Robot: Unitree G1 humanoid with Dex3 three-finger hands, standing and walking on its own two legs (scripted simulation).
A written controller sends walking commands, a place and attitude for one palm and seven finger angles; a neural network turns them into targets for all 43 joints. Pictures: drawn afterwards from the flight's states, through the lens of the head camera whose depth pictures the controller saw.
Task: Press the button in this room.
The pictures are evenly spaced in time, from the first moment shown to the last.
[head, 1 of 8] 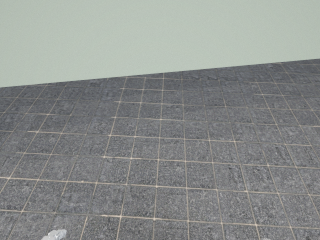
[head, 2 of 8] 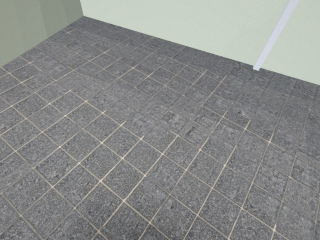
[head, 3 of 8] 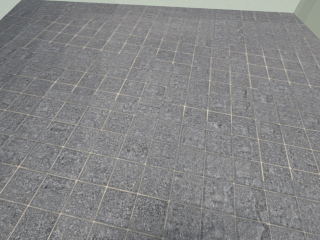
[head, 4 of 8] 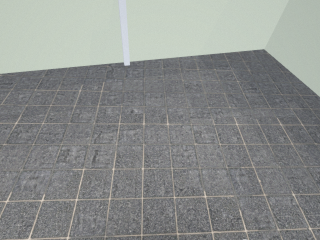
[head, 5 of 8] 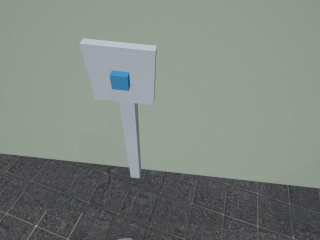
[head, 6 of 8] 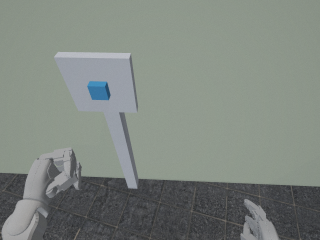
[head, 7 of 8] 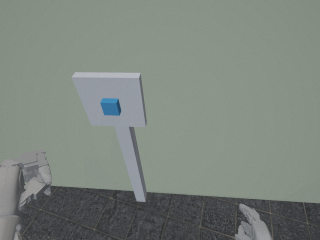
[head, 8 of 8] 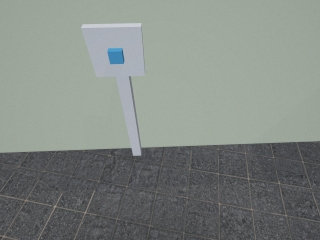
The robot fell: no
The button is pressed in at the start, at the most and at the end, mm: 0 13 0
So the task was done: yes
